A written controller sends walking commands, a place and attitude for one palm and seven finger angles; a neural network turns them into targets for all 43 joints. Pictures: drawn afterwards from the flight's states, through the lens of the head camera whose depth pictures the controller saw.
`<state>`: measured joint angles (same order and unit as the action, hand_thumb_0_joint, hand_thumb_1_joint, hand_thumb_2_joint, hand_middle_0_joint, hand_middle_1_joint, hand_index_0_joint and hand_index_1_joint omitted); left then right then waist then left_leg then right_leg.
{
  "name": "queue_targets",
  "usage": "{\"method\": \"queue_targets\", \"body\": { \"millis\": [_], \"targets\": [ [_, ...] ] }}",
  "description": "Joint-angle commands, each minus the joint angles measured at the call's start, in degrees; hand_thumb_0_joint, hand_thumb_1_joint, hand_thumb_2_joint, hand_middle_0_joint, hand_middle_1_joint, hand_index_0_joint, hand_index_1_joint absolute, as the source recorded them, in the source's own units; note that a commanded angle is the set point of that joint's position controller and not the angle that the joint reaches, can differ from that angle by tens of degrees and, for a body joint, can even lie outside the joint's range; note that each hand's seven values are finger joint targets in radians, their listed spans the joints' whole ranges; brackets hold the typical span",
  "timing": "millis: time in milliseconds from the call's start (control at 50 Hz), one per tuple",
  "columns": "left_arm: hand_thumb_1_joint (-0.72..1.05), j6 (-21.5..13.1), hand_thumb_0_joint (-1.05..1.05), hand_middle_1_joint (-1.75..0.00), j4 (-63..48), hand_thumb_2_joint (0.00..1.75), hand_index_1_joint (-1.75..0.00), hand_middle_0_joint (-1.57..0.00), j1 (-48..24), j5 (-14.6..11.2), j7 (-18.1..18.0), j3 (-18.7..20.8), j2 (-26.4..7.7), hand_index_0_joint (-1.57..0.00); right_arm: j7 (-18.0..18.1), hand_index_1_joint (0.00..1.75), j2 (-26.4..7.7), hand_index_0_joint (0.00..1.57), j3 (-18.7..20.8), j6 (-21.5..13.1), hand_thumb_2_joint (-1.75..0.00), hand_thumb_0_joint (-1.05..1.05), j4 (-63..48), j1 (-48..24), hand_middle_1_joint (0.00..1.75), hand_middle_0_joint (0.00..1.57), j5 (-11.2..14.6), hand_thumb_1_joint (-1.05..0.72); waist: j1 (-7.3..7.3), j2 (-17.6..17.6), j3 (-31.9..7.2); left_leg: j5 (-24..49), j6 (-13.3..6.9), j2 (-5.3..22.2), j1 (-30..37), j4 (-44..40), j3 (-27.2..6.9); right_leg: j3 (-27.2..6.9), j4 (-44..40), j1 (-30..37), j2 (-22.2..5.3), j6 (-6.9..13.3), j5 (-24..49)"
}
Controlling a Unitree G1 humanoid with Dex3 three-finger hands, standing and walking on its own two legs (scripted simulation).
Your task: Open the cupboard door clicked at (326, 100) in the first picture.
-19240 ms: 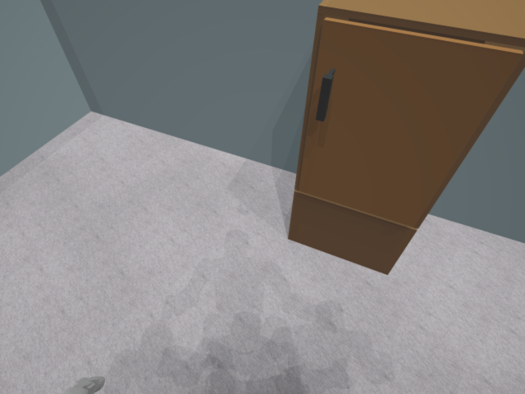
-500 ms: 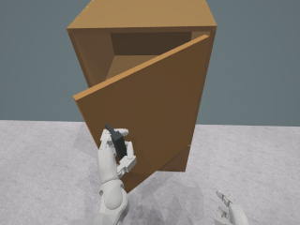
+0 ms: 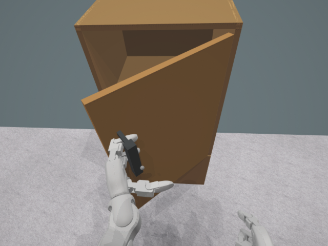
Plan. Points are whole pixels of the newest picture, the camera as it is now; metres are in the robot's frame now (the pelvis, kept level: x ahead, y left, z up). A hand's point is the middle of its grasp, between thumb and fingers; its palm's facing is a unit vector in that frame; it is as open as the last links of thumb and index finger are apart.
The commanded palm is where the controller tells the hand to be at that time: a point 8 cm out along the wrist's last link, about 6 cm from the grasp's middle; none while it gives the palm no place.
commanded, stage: open thumb and fingers to let go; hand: left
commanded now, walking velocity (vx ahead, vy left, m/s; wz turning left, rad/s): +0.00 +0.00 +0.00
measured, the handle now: (129, 153) +0.33 +0.10 +0.07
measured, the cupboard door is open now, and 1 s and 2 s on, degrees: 42 43 43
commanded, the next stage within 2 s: slide the hand sideways off the handle in 0.22 s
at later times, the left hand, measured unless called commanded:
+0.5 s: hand (139, 181) +0.25 +0.07 +0.07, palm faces -0.15 -0.99 -0.03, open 16.0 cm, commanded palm +0.24 +0.11 +0.07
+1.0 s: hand (123, 196) +0.22 +0.10 +0.07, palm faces -0.10 -1.00 +0.01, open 16.2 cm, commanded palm +0.20 +0.16 +0.07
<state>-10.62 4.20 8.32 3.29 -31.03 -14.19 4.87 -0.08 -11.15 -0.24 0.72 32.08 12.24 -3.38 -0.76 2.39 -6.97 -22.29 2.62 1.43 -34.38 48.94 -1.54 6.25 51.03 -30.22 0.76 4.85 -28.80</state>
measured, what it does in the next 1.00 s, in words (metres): stands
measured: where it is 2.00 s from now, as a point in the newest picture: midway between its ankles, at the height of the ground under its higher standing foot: outside the picture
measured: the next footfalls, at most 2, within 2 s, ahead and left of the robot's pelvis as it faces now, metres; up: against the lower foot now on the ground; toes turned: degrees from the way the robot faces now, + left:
none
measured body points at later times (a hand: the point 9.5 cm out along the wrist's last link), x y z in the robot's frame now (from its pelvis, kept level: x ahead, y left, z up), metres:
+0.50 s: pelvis -0.01 +0.03 +0.00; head +0.01 +0.01 +0.44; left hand +0.25 +0.12 +0.07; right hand +0.16 -0.19 -0.10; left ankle +0.02 +0.16 -0.69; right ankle -0.03 -0.06 -0.69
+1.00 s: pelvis -0.01 +0.04 -0.01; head +0.02 +0.02 +0.44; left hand +0.22 +0.15 +0.07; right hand +0.16 -0.19 -0.09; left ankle +0.02 +0.16 -0.69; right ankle -0.03 -0.06 -0.69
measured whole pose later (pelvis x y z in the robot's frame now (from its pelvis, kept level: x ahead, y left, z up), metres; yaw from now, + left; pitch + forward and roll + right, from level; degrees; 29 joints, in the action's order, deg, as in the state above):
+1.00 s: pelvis -0.01 +0.04 -0.01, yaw -2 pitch +8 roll +0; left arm -15.1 -9.3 21.7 -2.1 -5.4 -14.0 -3.8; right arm -0.4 -12.1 -1.8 -1.4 24.6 14.6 -0.5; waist -0.6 2.3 -5.6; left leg -24.5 -0.1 1.1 -37.8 54.5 1.0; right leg 3.7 54.8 -33.6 0.1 2.0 -29.1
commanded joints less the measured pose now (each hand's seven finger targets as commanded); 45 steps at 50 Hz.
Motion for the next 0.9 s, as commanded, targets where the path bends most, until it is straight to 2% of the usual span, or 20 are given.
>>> {"method": "queue_targets", "body": {
  "millis": [0, 180, 300, 320, 340, 360, 380, 420, 440, 460, 480, 500, 560, 620, 640, 720, 740, 760, 860, 880],
  "targets": [
    [-0.50, -3.6, 0.00, -0.75, -11.9, 0.30, -0.75, -0.22, -12.1, 0.8, -1.1, 0.3, 5.4, -0.22, 0.2, 0.30, -4.0, 0.20, 1.3, -3.3, -0.90, 0.00, -9.2, -6.3, 0.30, 0.20, 0.2, -0.90, -0.22, -8.2, -9.3, 9.2, -3.5, -2.7, 6.4, -1.7, 0.8, -7.8, -12.8, 3.1, -3.5, -5.6, 23.9],
    [-0.50, -2.3, 0.00, -0.30, -9.9, 0.30, -0.30, -0.15, -13.2, 1.4, -2.5, -0.9, 7.7, -0.15, -0.4, 0.30, -3.9, 0.20, 1.3, -3.3, -0.90, 0.00, -9.2, -6.7, 0.30, 0.20, 0.3, -0.90, 0.45, -6.3, -10.2, 10.3, -3.3, -2.2, 7.6, -2.4, 0.9, -5.1, -11.0, 1.9, -1.9, -4.3, 20.6],
    [-0.50, -1.1, 0.00, -0.30, -9.0, 0.30, -0.30, -0.15, -15.4, 1.7, -3.1, -2.3, 9.5, -0.15, -0.8, 0.30, -4.0, 0.20, 1.2, -3.3, -0.90, 0.00, -9.2, -7.0, 0.30, 0.20, 0.4, -0.90, -0.02, -6.4, -9.4, 9.8, -3.3, -1.9, 7.8, -2.1, 0.6, -3.6, -10.1, -0.6, -1.0, -3.6, 16.8],
    [-0.50, -4.1, 0.00, -0.30, -10.9, 0.30, -0.30, -0.15, -16.2, 7.1, 9.0, -14.4, 3.0, -0.15, -1.5, 0.30, -6.6, 0.20, 1.1, -2.9, -0.90, 0.00, -7.7, -3.4, 0.30, 0.20, 1.0, -0.90, -5.17, -8.6, -5.2, 10.8, -4.5, -2.2, 7.4, -2.2, 0.2, -6.2, -9.2, -3.2, -1.2, -4.0, 22.1],
    [-0.50, -6.8, 0.00, -0.30, -14.8, 0.30, -0.30, -0.15, -18.3, 4.5, 15.9, -9.9, -1.1, -0.15, -1.3, 0.30, -6.1, 0.20, 2.1, -2.7, -0.90, 0.00, -9.5, -2.8, 0.30, 0.20, 1.5, -0.90, -3.23, -6.4, -10.0, 12.5, -4.9, -2.2, 7.6, -1.5, 0.5, -6.2, -7.9, -0.7, -1.5, -3.4, 25.2],
    [-0.50, -8.6, 0.00, -0.30, -15.9, 0.30, -0.30, -0.15, -17.4, 3.1, 21.2, -9.0, -3.4, -0.15, -0.9, 0.30, -6.1, 0.20, 1.8, -3.1, -0.90, 0.00, -10.2, -2.9, 0.30, 0.20, 1.7, -0.90, -2.67, -4.3, -12.7, 12.9, -5.0, -2.4, 8.9, -1.0, 0.8, -6.6, -7.2, 0.6, -1.8, -3.5, 27.3],
    [-0.50, -9.8, 0.00, -0.30, -16.7, 0.30, -0.30, -0.15, -16.6, 1.0, 25.8, -8.2, -4.7, -0.15, -0.5, 0.30, -6.2, 0.20, 1.6, -3.4, -0.90, 0.00, -10.8, -2.4, 0.30, 0.20, 2.1, -0.90, -2.85, -3.9, -13.3, 12.9, -5.0, -2.4, 9.4, -0.9, 0.8, -6.4, -7.1, 0.9, -1.8, -3.6, 27.5],
    [-0.50, -9.9, 0.00, -0.30, -16.2, 0.30, -0.30, -0.15, -14.8, -4.0, 30.2, -6.5, -3.4, -0.15, 0.2, 0.30, -5.8, 0.20, 1.0, -4.1, -0.90, 0.00, -12.4, -2.6, 0.30, 0.20, 3.1, -0.90, -2.52, -4.0, -11.5, 9.9, -4.8, -2.2, 9.3, -1.5, 0.6, -5.7, -8.1, -0.3, -1.2, -3.6, 22.1],
    [-0.50, -9.2, 0.00, -0.30, -15.0, 0.30, -0.30, -0.15, -13.9, -6.1, 30.3, -5.8, -2.1, -0.15, 0.4, 0.30, -5.8, 0.20, 0.8, -4.4, -0.90, 0.00, -12.6, -3.1, 0.30, 0.20, 3.6, -0.90, -2.16, -3.3, -9.8, 8.2, -4.4, -1.9, 9.3, -2.3, 0.3, -5.1, -8.6, -1.3, -0.9, -3.4, 18.3],
    [-0.50, -8.5, 0.00, -0.30, -13.7, 0.30, -0.30, -0.15, -14.0, -7.6, 29.5, -5.5, -0.6, -0.15, 0.5, 0.30, -5.8, 0.20, 0.4, -4.9, -0.90, 0.00, -12.9, -3.6, 0.30, 0.20, 3.8, -0.90, -2.32, -4.6, -7.2, 5.6, -4.2, -1.8, 8.4, -3.0, -0.3, -4.3, -9.0, -2.9, -0.6, -3.5, 14.6],
    [-0.50, -8.0, 0.00, -0.30, -13.4, 0.30, -0.30, -0.15, -13.8, -8.5, 28.1, -3.4, -1.4, -0.15, 0.6, 0.30, -6.0, 0.20, 0.6, -5.1, -0.90, 0.00, -12.9, -3.7, 0.30, 0.20, 3.8, -0.90, -1.83, -6.8, -6.9, 4.2, -4.1, -1.8, 7.8, -3.3, -0.5, -4.2, -9.5, -3.1, -0.4, -3.7, 12.3],
    [-0.50, -7.8, 0.00, -0.30, -13.8, 0.30, -0.30, -0.15, -12.5, -8.5, 26.6, -1.6, -2.4, -0.15, 0.6, 0.30, -6.3, 0.20, 0.7, -5.2, -0.90, 0.00, -13.2, -3.9, 0.30, 0.20, 3.8, -0.90, -0.99, -7.1, -7.9, 3.9, -3.9, -1.7, 7.9, -3.7, -0.4, -4.1, -9.6, -2.7, -0.4, -3.7, 11.1],
    [-0.50, -7.2, 0.00, -0.30, -16.0, 0.30, -0.30, -0.15, -9.6, -5.9, 22.8, -0.4, -3.9, -0.15, 0.0, 0.30, -6.2, 0.20, 0.8, -5.2, -0.90, 0.00, -14.1, -3.4, 0.30, 0.20, 3.3, -0.90, 0.30, -6.0, -10.0, 6.3, -4.0, -1.7, 8.5, -4.1, -0.2, -3.6, -8.0, -1.3, -0.4, -3.3, 13.1],
    [-0.50, -7.4, 0.00, -0.30, -17.2, 0.30, -0.30, -0.15, -6.2, -4.2, 21.4, 0.2, -5.0, -0.15, -0.5, 0.30, -6.1, 0.20, 0.7, -4.9, -0.90, 0.00, -14.7, -2.9, 0.30, 0.20, 3.1, -0.90, 0.41, -6.0, -8.9, 6.9, -4.0, -1.7, 7.6, -3.8, 0.4, -3.8, -7.8, -1.4, -0.4, -3.3, 14.2],
    [-0.50, -7.5, 0.00, -0.30, -17.6, 0.30, -0.30, -0.15, -4.3, -3.8, 21.4, 0.8, -5.8, -0.15, -0.6, 0.30, -6.2, 0.20, 0.9, -4.8, -0.90, 0.00, -14.9, -2.7, 0.30, 0.20, 3.0, -0.90, 1.08, -6.1, -9.5, 7.8, -4.0, -1.7, 7.3, -3.8, 0.4, -4.0, -7.5, -0.2, -0.4, -3.1, 15.2],
    [-0.50, -8.0, 0.00, -0.30, -21.1, 0.30, -0.30, -0.15, 1.4, -3.5, 21.9, 0.3, -5.7, -0.15, -1.0, 0.30, -5.8, 0.20, 0.8, -4.5, -0.90, 0.00, -16.1, -2.6, 0.30, 0.20, 3.0, -0.90, 1.09, -3.6, -7.9, 7.7, -3.8, -1.6, 7.0, -3.5, 1.1, -4.0, -7.0, -1.2, -0.2, -3.0, 15.6],
    [-0.50, -8.0, 0.00, -0.30, -21.8, 0.30, -0.30, -0.15, 2.5, -3.4, 22.1, 0.8, -6.5, -0.15, -1.0, 0.30, -6.0, 0.20, 0.8, -4.4, -0.90, 0.00, -16.3, -2.5, 0.30, 0.20, 3.1, -0.90, 1.08, -4.9, -7.9, 7.8, -3.9, -1.5, 6.4, -3.4, 0.9, -4.0, -6.9, -0.7, -0.2, -3.0, 15.7],
    [-0.50, -8.1, 0.00, -0.30, -22.1, 0.30, -0.30, -0.15, 3.2, -3.5, 22.4, 0.5, -6.4, -0.15, -1.0, 0.30, -6.0, 0.20, 0.8, -4.5, -0.90, 0.00, -16.6, -2.7, 0.30, 0.20, 3.1, -0.90, 0.78, -4.3, -6.5, 6.8, -3.9, -1.5, 6.0, -3.4, 1.0, -4.1, -7.1, -1.6, -0.2, -3.1, 14.8],
    [-0.50, -8.6, 0.00, -0.30, -25.7, 0.30, -0.30, -0.15, 5.4, -4.7, 24.1, 0.4, -6.8, -0.15, -0.4, 0.30, -6.2, 0.20, 0.8, -5.0, -0.90, 0.00, -17.2, -2.5, 0.30, 0.20, 3.2, -0.90, -0.15, -4.4, -6.0, 5.1, -4.0, -1.5, 5.3, -2.4, 0.6, -4.2, -6.9, -3.2, 0.0, -3.4, 13.0],
    [-0.50, -8.7, 0.00, -0.30, -25.9, 0.30, -0.30, -0.15, 5.2, -4.9, 24.3, 1.5, -8.1, -0.15, -0.3, 0.30, -6.3, 0.20, 0.7, -5.1, -0.90, 0.00, -16.9, -2.1, 0.30, 0.20, 3.2, -0.90, -0.26, -4.7, -6.3, 4.9, -4.0, -1.6, 5.1, -2.2, 0.4, -4.3, -6.8, -3.3, 0.0, -3.4, 12.8]
  ]
}}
